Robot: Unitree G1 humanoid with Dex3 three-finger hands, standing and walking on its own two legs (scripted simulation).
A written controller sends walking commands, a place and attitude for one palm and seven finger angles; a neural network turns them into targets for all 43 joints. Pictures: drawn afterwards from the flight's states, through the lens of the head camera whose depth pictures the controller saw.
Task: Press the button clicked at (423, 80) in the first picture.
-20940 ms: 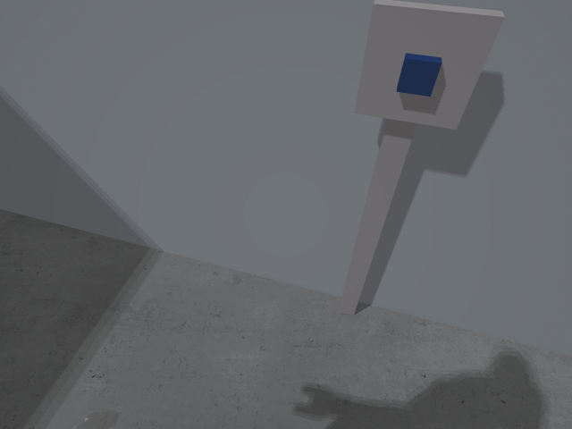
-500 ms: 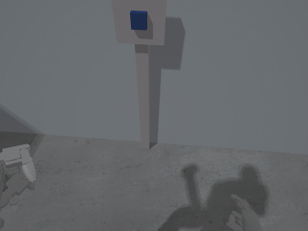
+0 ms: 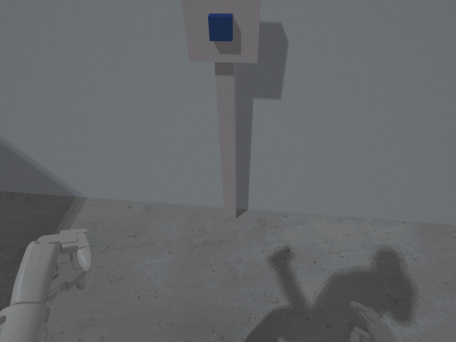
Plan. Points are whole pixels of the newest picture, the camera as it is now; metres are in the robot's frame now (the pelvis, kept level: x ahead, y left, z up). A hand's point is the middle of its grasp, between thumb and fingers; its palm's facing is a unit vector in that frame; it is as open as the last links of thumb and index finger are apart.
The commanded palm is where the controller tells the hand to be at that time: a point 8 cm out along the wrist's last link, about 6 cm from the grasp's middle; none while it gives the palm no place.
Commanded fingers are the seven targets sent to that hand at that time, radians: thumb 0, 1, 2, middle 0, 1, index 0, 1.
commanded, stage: let the arm hang, fingers relaxed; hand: left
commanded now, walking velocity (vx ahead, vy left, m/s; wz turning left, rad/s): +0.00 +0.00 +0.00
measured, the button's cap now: (221, 27) +0.81 +0.07 +0.20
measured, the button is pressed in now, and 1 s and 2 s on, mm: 0 0 0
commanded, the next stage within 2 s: stand and wait in 1.02 s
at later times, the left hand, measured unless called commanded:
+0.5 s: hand out of the picture -0.02 +0.19 -0.16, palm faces +0.00 -0.96 -0.27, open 5.5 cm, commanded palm none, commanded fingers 0.00 0.90 0.90 -0.20 -0.30 -0.20 -0.30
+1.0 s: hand out of the picture +0.05 +0.14 -0.16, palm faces +0.00 -0.98 -0.20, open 7.3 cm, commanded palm none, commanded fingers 0.00 0.90 0.90 -0.20 -0.30 -0.20 -0.30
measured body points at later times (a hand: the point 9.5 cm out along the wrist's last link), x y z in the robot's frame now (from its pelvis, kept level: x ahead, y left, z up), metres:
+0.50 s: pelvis +0.01 -0.01 +0.01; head +0.03 -0.02 +0.46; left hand -0.02 +0.24 -0.14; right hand +0.00 -0.25 -0.16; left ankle +0.04 +0.08 -0.73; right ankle +0.03 -0.12 -0.73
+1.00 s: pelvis +0.03 -0.03 +0.01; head +0.04 -0.04 +0.46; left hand +0.05 +0.20 -0.15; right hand +0.01 -0.24 -0.16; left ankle +0.04 +0.08 -0.73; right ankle +0.03 -0.12 -0.73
